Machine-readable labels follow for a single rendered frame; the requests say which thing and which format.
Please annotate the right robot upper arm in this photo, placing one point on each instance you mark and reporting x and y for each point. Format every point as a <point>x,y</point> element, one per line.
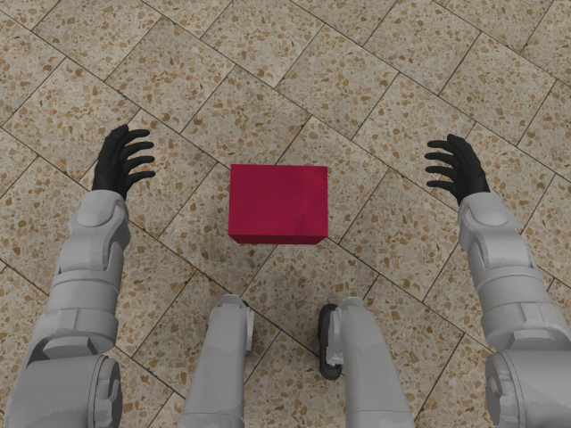
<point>529,388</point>

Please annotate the robot left hand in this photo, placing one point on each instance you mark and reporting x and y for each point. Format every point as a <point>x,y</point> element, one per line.
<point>112,168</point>

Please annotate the robot left forearm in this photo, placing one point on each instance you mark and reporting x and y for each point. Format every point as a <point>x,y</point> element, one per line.
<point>80,313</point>

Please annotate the right robot foot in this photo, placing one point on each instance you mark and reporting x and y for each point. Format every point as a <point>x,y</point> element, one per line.
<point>329,371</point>

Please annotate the robot left thigh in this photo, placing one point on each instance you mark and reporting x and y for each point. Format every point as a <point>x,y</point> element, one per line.
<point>216,394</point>

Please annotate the left robot upper arm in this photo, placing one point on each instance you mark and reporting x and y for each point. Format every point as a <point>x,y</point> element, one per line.
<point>80,392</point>

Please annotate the carton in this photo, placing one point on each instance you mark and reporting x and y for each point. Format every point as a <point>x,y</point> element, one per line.
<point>278,204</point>

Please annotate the robot right hand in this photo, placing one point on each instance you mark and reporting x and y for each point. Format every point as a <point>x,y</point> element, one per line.
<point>466,172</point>

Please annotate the robot right forearm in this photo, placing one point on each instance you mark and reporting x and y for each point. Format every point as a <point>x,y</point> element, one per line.
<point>517,311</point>

